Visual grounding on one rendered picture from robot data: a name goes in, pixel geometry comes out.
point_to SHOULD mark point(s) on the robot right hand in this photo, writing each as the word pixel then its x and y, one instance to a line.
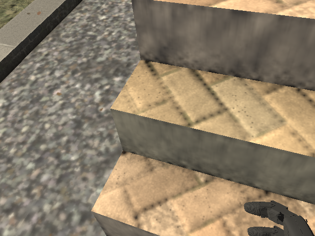
pixel 293 224

